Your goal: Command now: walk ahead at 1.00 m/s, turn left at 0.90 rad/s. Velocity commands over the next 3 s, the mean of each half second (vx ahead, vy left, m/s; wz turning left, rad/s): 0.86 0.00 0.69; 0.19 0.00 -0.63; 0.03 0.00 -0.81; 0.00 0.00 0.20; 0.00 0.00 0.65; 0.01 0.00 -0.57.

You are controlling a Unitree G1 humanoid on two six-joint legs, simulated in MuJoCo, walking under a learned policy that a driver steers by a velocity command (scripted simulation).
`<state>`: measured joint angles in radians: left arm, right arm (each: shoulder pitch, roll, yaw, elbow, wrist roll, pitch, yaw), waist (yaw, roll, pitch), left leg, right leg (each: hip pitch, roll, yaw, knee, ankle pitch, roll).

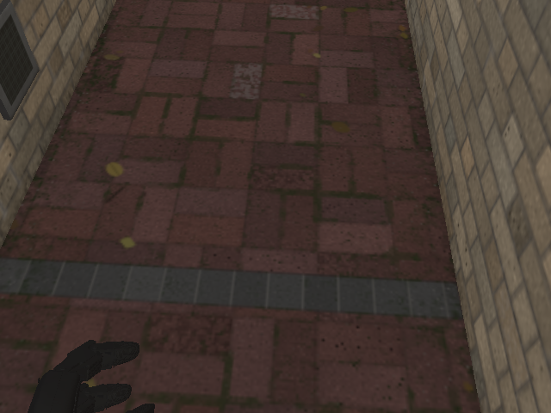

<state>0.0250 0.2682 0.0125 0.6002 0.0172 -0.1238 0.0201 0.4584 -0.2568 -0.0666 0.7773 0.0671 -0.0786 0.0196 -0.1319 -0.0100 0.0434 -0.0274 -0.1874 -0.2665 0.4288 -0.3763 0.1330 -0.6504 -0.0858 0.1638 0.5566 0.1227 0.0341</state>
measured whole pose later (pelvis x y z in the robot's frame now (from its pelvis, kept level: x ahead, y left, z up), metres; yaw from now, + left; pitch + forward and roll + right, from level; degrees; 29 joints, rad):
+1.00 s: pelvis +0.59 +0.05 -0.01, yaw -1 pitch -1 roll +3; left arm 0.19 0.30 0.09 0.70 -0.01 0.05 -0.03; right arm 0.11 -0.29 -0.08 0.73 0.03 0.01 -0.03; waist 0.03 0.01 0.06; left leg -0.16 0.13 0.36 0.60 -0.37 -0.03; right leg -0.41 -0.05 -0.06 0.64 -0.21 -0.04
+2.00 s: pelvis +0.66 +0.10 +0.01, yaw -15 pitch +1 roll +0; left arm 0.17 0.30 0.05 0.73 0.01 0.02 0.05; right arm 0.19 -0.37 -0.09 0.75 0.03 0.04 0.01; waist -0.01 0.03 0.07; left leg -0.51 -0.02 -0.01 0.99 -0.39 -0.08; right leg -0.13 -0.02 -0.02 0.40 -0.29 0.00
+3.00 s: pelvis +0.72 +0.18 +0.00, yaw -18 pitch +2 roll +0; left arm 0.17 0.36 0.10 0.62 -0.04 0.06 0.04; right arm 0.16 -0.31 -0.07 0.70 -0.02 -0.01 0.00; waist 0.00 -0.04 0.04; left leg -0.27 -0.07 -0.04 0.49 -0.24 0.03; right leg -0.41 0.08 0.27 0.69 -0.38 0.03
